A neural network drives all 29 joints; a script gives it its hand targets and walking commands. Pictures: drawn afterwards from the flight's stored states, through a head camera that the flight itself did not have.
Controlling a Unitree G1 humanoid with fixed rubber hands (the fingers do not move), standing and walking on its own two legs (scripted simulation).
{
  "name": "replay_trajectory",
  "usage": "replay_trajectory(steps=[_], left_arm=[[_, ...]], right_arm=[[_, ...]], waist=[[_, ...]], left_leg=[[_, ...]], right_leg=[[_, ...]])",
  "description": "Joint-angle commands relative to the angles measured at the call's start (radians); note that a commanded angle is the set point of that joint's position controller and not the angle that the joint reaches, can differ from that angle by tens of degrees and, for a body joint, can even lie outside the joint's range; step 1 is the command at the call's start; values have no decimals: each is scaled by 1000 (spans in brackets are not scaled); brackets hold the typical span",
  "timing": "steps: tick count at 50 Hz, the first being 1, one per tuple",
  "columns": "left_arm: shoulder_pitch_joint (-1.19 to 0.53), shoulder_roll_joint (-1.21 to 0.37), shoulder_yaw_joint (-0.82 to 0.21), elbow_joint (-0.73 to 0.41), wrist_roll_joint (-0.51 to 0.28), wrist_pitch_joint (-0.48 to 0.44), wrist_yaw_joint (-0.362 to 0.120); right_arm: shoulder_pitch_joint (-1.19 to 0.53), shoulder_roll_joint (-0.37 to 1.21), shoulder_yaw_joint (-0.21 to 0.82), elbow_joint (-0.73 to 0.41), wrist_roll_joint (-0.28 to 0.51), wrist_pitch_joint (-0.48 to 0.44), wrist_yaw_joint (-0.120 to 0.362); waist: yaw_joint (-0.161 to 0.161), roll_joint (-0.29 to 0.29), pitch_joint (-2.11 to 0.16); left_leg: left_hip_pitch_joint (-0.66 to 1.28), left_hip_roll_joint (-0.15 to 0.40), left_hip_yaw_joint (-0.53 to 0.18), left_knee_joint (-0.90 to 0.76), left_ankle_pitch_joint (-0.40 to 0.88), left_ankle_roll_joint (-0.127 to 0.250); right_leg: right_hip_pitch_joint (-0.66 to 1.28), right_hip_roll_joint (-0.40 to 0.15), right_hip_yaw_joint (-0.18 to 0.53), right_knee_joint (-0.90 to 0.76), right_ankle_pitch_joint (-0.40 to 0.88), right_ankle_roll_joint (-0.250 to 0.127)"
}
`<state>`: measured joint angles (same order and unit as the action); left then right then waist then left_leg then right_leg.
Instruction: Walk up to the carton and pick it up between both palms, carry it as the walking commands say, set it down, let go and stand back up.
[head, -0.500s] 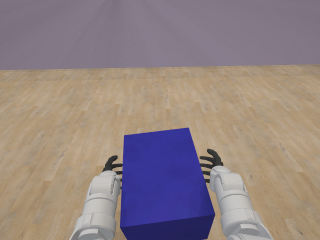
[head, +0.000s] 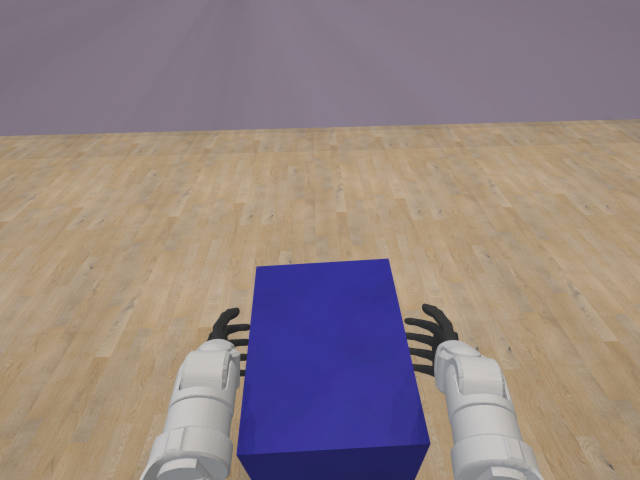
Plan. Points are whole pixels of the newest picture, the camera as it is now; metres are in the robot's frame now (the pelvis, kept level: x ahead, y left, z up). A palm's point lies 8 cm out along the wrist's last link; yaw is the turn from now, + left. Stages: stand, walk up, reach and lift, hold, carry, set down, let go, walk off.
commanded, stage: reach and lift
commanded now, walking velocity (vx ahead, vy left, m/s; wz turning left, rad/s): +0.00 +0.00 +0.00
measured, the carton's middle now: (328, 369) +0.33 +0.00 -0.03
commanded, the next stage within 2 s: hold in 0.58 s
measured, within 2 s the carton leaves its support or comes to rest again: neither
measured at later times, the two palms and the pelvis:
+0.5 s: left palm (217, 365) +0.29 +0.15 +0.04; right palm (447, 359) +0.28 -0.15 +0.06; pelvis -0.01 +0.00 +0.00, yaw +0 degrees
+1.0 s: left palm (215, 370) +0.28 +0.15 +0.04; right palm (444, 363) +0.28 -0.15 +0.05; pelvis -0.01 +0.00 +0.00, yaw +0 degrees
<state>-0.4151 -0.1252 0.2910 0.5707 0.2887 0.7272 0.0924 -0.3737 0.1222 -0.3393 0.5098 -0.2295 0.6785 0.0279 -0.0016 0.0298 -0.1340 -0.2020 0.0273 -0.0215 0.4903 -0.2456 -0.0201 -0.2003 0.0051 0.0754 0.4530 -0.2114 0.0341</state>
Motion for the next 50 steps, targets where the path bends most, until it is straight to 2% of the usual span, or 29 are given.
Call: replay_trajectory(steps=[1,2,4,5,8,9,10,11,13,15,17,18,19,20,21,22,25,27,28,33,36,39,41,42,43,45,46,49,50], left_arm=[[-545,-1074,-517,-199,-329,-53,-400],[-595,-1053,-555,-282,-335,-58,-392],[-623,-1079,-612,-349,-384,-52,-390],[-660,-1056,-589,-355,-356,-33,-393],[-675,-1086,-586,-328,-335,-29,-388],[-695,-1094,-583,-314,-342,-21,-391],[-661,-1104,-564,-250,-338,-17,-393],[-633,-1127,-557,-211,-323,-14,-393],[-701,-1139,-567,-228,-323,-29,-393],[-658,-1110,-525,-230,-295,-39,-391],[-693,-1098,-552,-270,-318,-54,-393],[-691,-1121,-558,-237,-306,-47,-391],[-649,-1125,-559,-216,-323,-49,-394],[-656,-1115,-567,-226,-324,-51,-392],[-631,-1099,-523,-191,-313,-45,-394],[-641,-1103,-512,-165,-300,-50,-395],[-664,-1092,-515,-192,-305,-58,-403],[-663,-1105,-545,-182,-326,-53,-404],[-650,-1089,-539,-200,-315,-53,-413],[-608,-1098,-541,-216,-329,-53,-406],[-538,-1068,-535,-195,-306,-44,-417],[-581,-1081,-562,-249,-328,-50,-410],[-576,-1080,-579,-290,-348,-45,-409],[-538,-1100,-581,-250,-337,-32,-410],[-497,-1067,-547,-240,-319,-24,-409],[-484,-1071,-547,-248,-310,-23,-402],[-518,-1081,-563,-259,-335,-35,-406],[-572,-1084,-589,-289,-335,-34,-406],[-560,-1063,-580,-316,-337,-42,-400]], right_arm=[[-718,1061,702,-333,292,19,272],[-705,1074,719,-340,306,19,270],[-562,1070,698,-254,290,47,263],[-529,1069,617,-186,252,63,269],[-522,1021,548,-114,224,58,277],[-411,1035,497,-1,200,74,286],[-458,1026,495,-16,209,63,293],[-470,1003,466,-5,189,57,293],[-480,990,448,-20,193,37,303],[-498,1009,450,-47,168,32,309],[-533,1047,518,-84,207,26,319],[-533,1011,489,-54,192,25,317],[-494,993,512,-52,198,27,315],[-496,998,525,-69,202,26,321],[-510,1007,512,-42,202,34,328],[-570,991,518,-75,211,23,329],[-598,1054,555,-91,231,20,328],[-554,1003,536,-64,219,19,331],[-526,1036,544,-68,205,27,330],[-564,1060,583,-122,231,29,326],[-466,1035,579,-119,203,50,314],[-503,1054,596,-139,222,41,307],[-473,1064,624,-175,239,50,311],[-462,1054,616,-177,233,46,308],[-458,1042,605,-162,231,65,313],[-420,1048,598,-138,235,66,316],[-504,1047,636,-217,249,51,311],[-483,1063,639,-201,246,55,312],[-516,1055,651,-243,256,49,314]], waist=[[55,-117,-347],[54,-75,-341],[-7,-102,-317],[-13,-47,-241],[-43,31,-231],[-61,39,-170],[-57,13,-135],[-85,68,-149],[-89,101,-145],[-56,33,-168],[-16,34,-229],[-48,58,-176],[-50,16,-176],[-46,53,-156],[-27,-11,-122],[-31,33,-99],[1,28,-157],[-44,24,-152],[-29,-31,-176],[3,-42,-196],[-17,-64,-201],[-17,-8,-170],[-3,-42,-240],[-2,18,-210],[14,-40,-171],[4,24,-175],[-1,-43,-199],[-7,27,-218],[9,-45,-231]], left_leg=[[152,-133,-7,-100,299,16],[170,-132,-8,-103,318,20],[204,-120,-26,-102,343,16],[163,-118,-25,-123,274,3],[147,-105,-44,-129,208,-16],[125,-111,-39,-151,128,-18],[120,-99,-54,-146,151,-12],[119,-105,-49,-158,154,-18],[103,-94,-54,-162,121,-23],[90,-111,-45,-161,103,-10],[103,-106,-40,-147,92,-8],[86,-106,-38,-154,87,-15],[98,-97,-44,-154,84,-12],[100,-96,-40,-164,67,-11],[71,-88,-47,-168,20,-1],[49,-96,-41,-163,7,7],[61,-110,-18,-147,-5,8],[93,-104,-31,-155,51,2],[88,-107,-23,-153,21,4],[112,-104,-22,-154,64,12],[140,-110,-28,-157,122,7],[130,-105,-27,-157,133,15],[156,-110,-26,-144,175,14],[154,-111,-21,-150,219,5],[146,-107,-19,-164,182,11],[124,-102,-22,-166,148,1],[149,-104,-33,-160,171,14],[116,-118,-27,-152,171,5],[150,-116,-15,-146,168,13]], right_leg=[[281,84,-5,-58,402,22],[254,79,11,-54,412,20],[207,89,-5,-58,406,17],[182,102,-19,-83,289,0],[168,97,-25,-84,191,-20],[145,105,-40,-104,118,-29],[115,108,-40,-93,132,-31],[141,104,-45,-102,149,-36],[133,116,-46,-93,117,-44],[153,104,-44,-97,109,-36],[167,103,-34,-78,82,-39],[139,104,-38,-83,82,-40],[132,110,-54,-87,66,-36],[129,112,-58,-84,68,-39],[115,115,-55,-85,17,-33],[117,102,-50,-79,24,-35],[124,89,-28,-79,11,-30],[104,94,-44,-85,54,-32],[129,94,-41,-96,20,-27],[136,102,-38,-87,48,-19],[138,106,-44,-115,100,-10],[137,101,-36,-97,118,-16],[167,103,-30,-96,148,-12],[156,108,-37,-104,180,-19],[148,111,-41,-110,147,-11],[178,105,-35,-108,138,-17],[159,104,-36,-98,146,-8],[188,101,-28,-94,172,-17],[155,100,-21,-96,146,-7]])
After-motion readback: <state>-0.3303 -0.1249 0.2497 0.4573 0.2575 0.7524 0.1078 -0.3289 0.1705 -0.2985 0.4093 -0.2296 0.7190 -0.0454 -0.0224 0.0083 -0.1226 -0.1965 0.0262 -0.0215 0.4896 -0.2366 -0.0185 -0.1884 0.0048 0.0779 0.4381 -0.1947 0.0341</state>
